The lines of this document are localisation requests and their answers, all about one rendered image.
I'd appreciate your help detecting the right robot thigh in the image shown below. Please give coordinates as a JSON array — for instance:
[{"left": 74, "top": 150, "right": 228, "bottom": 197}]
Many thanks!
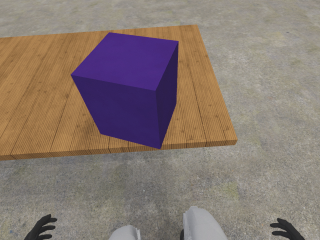
[{"left": 182, "top": 208, "right": 228, "bottom": 240}]

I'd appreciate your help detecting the table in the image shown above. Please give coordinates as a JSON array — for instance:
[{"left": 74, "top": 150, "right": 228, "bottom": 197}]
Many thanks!
[{"left": 0, "top": 24, "right": 238, "bottom": 161}]

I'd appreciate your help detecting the left robot hand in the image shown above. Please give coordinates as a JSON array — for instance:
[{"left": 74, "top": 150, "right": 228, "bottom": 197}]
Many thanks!
[{"left": 24, "top": 214, "right": 57, "bottom": 240}]

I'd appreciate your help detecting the right robot hand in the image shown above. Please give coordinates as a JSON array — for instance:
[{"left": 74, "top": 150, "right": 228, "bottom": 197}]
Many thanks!
[{"left": 270, "top": 218, "right": 305, "bottom": 240}]

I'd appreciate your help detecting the robot thigh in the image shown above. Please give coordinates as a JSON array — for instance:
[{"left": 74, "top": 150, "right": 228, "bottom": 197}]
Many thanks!
[
  {"left": 109, "top": 225, "right": 142, "bottom": 240},
  {"left": 182, "top": 208, "right": 228, "bottom": 240}
]

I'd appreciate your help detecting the left robot thigh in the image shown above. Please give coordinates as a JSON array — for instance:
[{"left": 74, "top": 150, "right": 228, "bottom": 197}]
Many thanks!
[{"left": 109, "top": 225, "right": 142, "bottom": 240}]

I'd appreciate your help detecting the carton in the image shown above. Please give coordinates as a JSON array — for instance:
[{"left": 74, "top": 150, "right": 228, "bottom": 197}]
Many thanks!
[{"left": 71, "top": 32, "right": 179, "bottom": 149}]

